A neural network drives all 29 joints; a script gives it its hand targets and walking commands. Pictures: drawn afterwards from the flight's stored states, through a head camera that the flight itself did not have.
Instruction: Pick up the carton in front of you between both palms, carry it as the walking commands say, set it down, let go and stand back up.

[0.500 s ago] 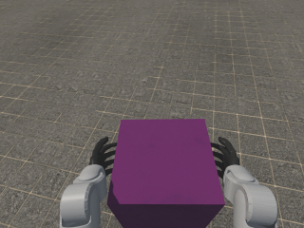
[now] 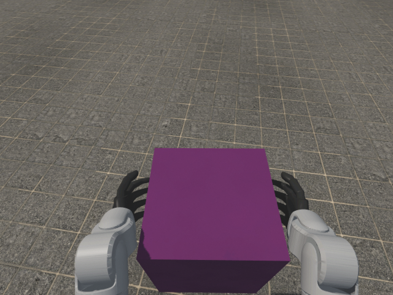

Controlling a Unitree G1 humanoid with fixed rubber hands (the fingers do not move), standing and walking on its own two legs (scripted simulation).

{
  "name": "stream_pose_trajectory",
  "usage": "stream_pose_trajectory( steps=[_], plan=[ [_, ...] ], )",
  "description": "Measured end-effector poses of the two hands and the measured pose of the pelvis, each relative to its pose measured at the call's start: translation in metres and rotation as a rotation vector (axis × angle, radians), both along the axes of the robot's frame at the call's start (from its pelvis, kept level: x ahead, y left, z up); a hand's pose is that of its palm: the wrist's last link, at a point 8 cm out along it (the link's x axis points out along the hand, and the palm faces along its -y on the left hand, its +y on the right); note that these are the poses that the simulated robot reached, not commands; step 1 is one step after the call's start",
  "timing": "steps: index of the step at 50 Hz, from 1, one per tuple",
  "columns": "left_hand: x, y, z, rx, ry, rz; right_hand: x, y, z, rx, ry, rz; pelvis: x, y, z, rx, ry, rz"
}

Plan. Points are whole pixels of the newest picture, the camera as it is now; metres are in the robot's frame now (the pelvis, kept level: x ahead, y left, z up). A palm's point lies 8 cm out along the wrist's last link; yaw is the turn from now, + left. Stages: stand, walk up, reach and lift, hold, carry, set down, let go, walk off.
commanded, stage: carry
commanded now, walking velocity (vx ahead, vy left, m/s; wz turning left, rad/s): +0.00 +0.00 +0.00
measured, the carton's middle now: (208, 225) +0.25 +0.00 +0.01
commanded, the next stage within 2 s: none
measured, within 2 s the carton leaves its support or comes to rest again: neither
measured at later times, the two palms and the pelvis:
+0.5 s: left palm (133, 222) +0.22 +0.13 +0.09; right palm (309, 228) +0.22 -0.17 +0.09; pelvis -0.01 -0.01 +0.00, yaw -1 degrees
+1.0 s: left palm (138, 239) +0.21 +0.13 +0.05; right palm (306, 246) +0.20 -0.17 +0.05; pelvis -0.05 -0.02 +0.00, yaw -1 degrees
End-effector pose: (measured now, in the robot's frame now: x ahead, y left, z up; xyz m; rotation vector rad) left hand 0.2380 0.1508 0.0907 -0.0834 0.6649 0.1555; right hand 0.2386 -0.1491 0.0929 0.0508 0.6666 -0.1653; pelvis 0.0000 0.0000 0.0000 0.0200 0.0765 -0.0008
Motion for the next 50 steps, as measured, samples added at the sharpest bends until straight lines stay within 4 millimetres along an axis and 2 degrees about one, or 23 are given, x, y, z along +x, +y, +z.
stream_pose_trajectory(
  steps=[5,11,29,38,50],
  plan=[
    [0.011,-0.006,0.002,0.011,-0.014,-0.015,0.006,-0.006,-0.001,0.012,-0.014,-0.017,0.008,-0.002,-0.001,-0.004,0.005,-0.008],
    [0.01,-0.013,0.003,0.015,-0.024,-0.017,0.005,-0.013,0.0,0.016,-0.024,-0.02,0.01,-0.007,-0.002,-0.005,-0.002,-0.015],
    [-0.026,-0.019,0.002,0.015,-0.013,-0.019,-0.031,-0.019,-0.001,0.008,-0.013,-0.018,-0.018,-0.014,-0.003,-0.012,-0.049,-0.017],
    [-0.038,-0.02,-0.014,0.038,0.041,-0.035,-0.043,-0.019,-0.015,-0.012,0.041,0.003,-0.037,-0.015,-0.001,-0.018,-0.061,-0.016],
    [-0.032,-0.022,-0.038,0.073,0.052,-0.063,-0.039,-0.022,-0.039,-0.055,0.054,0.024,-0.052,-0.017,-0.001,-0.024,-0.057,-0.018]
  ],
)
